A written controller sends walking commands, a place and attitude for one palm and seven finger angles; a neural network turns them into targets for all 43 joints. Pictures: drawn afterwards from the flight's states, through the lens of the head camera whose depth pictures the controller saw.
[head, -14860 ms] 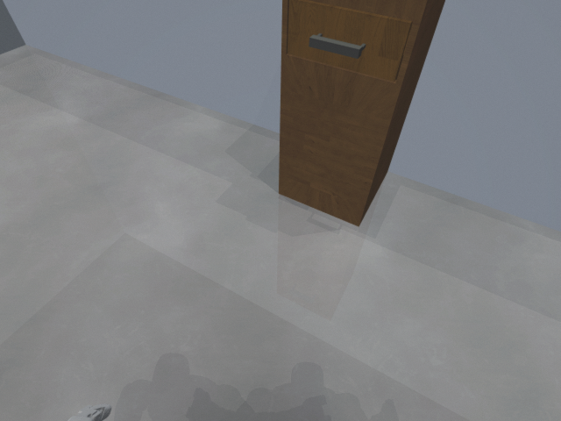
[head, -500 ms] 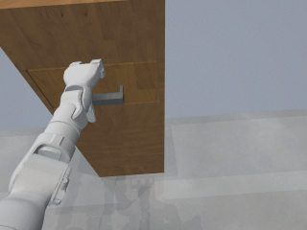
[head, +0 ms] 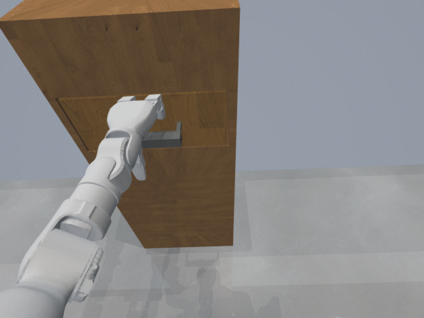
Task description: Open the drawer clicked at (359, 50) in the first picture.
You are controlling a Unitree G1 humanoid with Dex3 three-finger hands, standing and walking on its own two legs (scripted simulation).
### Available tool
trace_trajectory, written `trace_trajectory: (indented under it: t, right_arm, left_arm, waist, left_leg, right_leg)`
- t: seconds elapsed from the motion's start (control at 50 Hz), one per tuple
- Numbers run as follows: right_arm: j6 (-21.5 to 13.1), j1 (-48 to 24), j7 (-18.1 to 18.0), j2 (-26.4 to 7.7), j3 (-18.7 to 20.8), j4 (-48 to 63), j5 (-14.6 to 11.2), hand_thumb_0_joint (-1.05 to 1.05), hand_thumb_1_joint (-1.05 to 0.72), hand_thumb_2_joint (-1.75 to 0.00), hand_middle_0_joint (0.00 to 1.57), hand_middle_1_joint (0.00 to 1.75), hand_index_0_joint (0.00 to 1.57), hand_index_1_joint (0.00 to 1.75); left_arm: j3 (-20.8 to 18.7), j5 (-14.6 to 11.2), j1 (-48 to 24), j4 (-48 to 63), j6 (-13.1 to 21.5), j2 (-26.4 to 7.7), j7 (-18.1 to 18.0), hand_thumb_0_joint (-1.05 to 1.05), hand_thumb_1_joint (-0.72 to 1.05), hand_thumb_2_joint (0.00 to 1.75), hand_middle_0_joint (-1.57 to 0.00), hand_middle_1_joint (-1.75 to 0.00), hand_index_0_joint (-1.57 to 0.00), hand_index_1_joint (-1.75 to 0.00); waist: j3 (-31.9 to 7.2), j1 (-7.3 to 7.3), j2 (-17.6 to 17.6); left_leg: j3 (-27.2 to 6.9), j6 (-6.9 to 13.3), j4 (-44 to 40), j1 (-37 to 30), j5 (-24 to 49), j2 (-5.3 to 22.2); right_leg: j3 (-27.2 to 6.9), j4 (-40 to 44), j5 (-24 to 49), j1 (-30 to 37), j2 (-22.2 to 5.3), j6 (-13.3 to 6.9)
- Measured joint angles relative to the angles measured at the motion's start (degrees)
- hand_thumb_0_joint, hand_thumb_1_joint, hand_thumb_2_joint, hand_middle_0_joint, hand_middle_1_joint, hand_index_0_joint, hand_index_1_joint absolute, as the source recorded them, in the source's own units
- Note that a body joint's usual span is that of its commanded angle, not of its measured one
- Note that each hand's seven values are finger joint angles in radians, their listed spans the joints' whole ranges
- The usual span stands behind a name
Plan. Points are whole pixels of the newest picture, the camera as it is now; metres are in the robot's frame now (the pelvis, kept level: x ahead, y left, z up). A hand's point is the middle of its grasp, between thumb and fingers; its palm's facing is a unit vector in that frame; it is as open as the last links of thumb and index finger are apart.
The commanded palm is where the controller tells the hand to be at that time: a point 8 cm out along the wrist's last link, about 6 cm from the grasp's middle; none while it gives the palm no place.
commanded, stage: lower the fingers behind the handle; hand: left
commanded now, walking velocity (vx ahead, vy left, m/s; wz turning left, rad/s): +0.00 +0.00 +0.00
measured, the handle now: (148, 133) +0.53 +0.17 +0.05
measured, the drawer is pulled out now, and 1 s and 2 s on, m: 0.00 0.00 0.00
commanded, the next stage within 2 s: close the thumb around the handle in 1.50 s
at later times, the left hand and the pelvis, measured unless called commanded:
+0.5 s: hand (149, 142) +0.47 +0.15 +0.07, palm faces -0.01 -0.06 -1.00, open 13.8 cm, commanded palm +0.44 +0.16 +0.13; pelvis +0.00 +0.00 -0.01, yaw -1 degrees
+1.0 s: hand (152, 153) +0.46 +0.15 +0.04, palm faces -0.02 -0.04 -1.00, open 13.9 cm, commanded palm +0.45 +0.16 +0.09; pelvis +0.00 +0.00 -0.01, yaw -1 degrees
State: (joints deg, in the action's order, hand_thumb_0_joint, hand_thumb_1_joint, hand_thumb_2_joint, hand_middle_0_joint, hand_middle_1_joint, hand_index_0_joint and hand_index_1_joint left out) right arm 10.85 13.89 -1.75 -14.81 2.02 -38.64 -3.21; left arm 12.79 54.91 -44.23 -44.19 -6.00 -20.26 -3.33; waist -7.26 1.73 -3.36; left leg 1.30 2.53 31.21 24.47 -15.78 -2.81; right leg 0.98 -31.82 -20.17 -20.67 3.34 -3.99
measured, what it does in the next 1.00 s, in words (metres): stands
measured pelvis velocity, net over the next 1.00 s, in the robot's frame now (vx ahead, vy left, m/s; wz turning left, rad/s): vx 0.00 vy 0.00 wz -0.01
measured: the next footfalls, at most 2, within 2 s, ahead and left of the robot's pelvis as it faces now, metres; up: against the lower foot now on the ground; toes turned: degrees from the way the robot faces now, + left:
none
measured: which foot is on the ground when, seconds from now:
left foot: down 0.00-1.00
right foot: down 0.00-1.00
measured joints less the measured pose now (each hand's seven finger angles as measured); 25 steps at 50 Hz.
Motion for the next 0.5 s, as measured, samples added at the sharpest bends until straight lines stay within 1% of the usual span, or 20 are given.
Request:
trace_trajectory:
  t: [0.04, 0.1, 0.18, 0.24, 0.28, 0.32, 0.38, 0.42, 0.5]
  right_arm:
    - [-0.44, -0.75, -0.22, 0.13, -0.28, 0.25, 0.03, 0.01, -0.91, -0.90, 0.20, 0.30, 0.20, 0.30]
    - [-1.21, -1.37, -0.42, 0.38, -0.50, 0.71, 0.32, 0.01, -0.91, -0.90, 0.20, 0.30, 0.20, 0.30]
    - [-1.78, -0.83, -0.17, 0.51, -0.32, 0.86, 0.57, 0.01, -0.91, -0.90, 0.20, 0.30, 0.20, 0.30]
    - [-1.69, 0.33, 0.04, 0.38, -0.09, 0.53, 0.54, 0.01, -0.91, -0.90, 0.20, 0.30, 0.20, 0.30]
    - [-1.58, 1.29, 0.14, 0.30, 0.19, 0.18, 0.57, 0.01, -0.91, -0.90, 0.20, 0.30, 0.20, 0.30]
    - [-1.48, 2.30, 0.16, 0.21, 0.50, -0.21, 0.71, 0.01, -0.91, -0.90, 0.20, 0.30, 0.20, 0.30]
    - [-1.31, 3.57, 0.11, 0.12, 0.74, -0.81, 0.98, 0.01, -0.91, -0.90, 0.20, 0.30, 0.20, 0.30]
    - [-1.27, 4.20, 0.10, 0.12, 0.77, -1.12, 1.05, 0.01, -0.91, -0.90, 0.20, 0.30, 0.20, 0.30]
    - [-1.41, 5.09, 0.49, 0.22, 1.08, -1.34, 1.21, 0.01, -0.91, -0.90, 0.20, 0.30, 0.20, 0.30]
  left_arm:
    - [-0.04, 0.42, -0.58, -1.30, 1.07, 0.25, -0.89, 0.00, -0.49, 0.30, -0.32, -1.20, -0.32, -1.20]
    - [-1.36, 1.35, -1.18, -2.98, 2.16, 0.01, -3.06, 0.00, -0.49, 0.30, -0.32, -1.20, -0.32, -1.20]
    - [-2.35, 2.29, -2.56, -5.85, 1.04, -0.65, -5.52, 0.00, -0.49, 0.30, -0.32, -1.20, -0.32, -1.20]
    - [-2.09, 2.20, -3.40, -7.65, -0.40, -0.93, -5.80, 0.00, -0.49, 0.30, -0.32, -1.20, -0.32, -1.20]
    - [-1.66, 1.92, -3.72, -8.23, -0.67, -0.89, -5.36, 0.00, -0.49, 0.30, -0.32, -1.20, -0.32, -1.20]
    - [-1.67, 1.62, -3.42, -7.87, 0.01, -0.65, -4.95, 0.00, -0.49, 0.30, -0.32, -1.20, -0.32, -1.20]
    - [-2.62, 1.68, -2.43, -7.13, 1.90, -0.28, -5.20, 0.00, -0.49, 0.30, -0.32, -1.20, -0.32, -1.20]
    - [-3.37, 2.12, -1.94, -7.28, 2.73, -0.21, -6.17, 0.00, -0.49, 0.30, -0.32, -1.20, -0.32, -1.20]
    - [-4.61, 3.15, -1.48, -8.10, 2.56, -0.22, -8.58, 0.00, -0.49, 0.30, -0.32, -1.20, -0.32, -1.20]
  waist:
    - [0.18, 0.24, 0.30]
    - [0.20, 0.69, 0.61]
    - [-0.04, 1.18, 0.62]
    - [-0.10, 1.46, 0.45]
    - [-0.01, 1.65, 0.33]
    - [0.02, 1.77, 0.19]
    - [-0.15, 2.06, 0.10]
    - [-0.38, 2.35, 0.16]
    - [-0.74, 2.83, 0.23]
  left_leg:
    - [0.00, -0.04, 0.48, 0.66, -0.01, 0.00]
    - [0.24, -0.08, 1.20, 1.97, -0.07, 0.14]
    - [0.38, -0.12, 2.14, 3.66, -0.28, 0.32]
    - [0.28, -0.09, 2.58, 4.44, -0.44, 0.35]
    - [0.14, -0.05, 2.79, 4.81, -0.52, 0.30]
    - [0.12, 0.02, 2.93, 5.05, -0.63, 0.30]
    - [0.37, 0.11, 3.14, 5.35, -0.91, 0.38]
    - [0.63, 0.13, 3.35, 5.68, -1.13, 0.49]
    - [1.14, 0.16, 3.88, 6.61, -1.52, 0.73]
  right_leg:
    - [0.06, -0.64, -0.11, -0.73, -0.02, -0.04]
    - [-0.11, -1.56, -0.19, -2.20, 0.09, -0.08]
    - [-0.18, -2.42, -0.30, -3.90, 0.23, -0.10]
    - [-0.06, -2.65, -0.38, -4.54, 0.26, -0.06]
    - [0.09, -2.71, -0.45, -4.79, 0.23, -0.03]
    - [0.11, -2.70, -0.50, -4.97, 0.23, 0.01]
    - [-0.16, -2.82, -0.61, -5.30, 0.30, 0.08]
    - [-0.43, -3.04, -0.73, -5.72, 0.39, 0.11]
    - [-0.92, -3.54, -0.90, -6.79, 0.60, 0.13]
